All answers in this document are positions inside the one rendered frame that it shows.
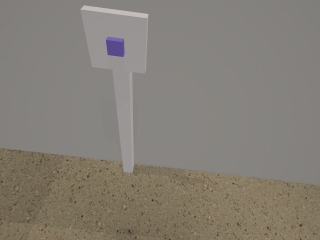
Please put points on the panel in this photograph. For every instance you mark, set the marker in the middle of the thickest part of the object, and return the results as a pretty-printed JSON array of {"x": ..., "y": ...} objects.
[{"x": 100, "y": 23}]

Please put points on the button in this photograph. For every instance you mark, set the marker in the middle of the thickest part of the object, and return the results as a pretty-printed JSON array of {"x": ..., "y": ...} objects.
[{"x": 115, "y": 46}]

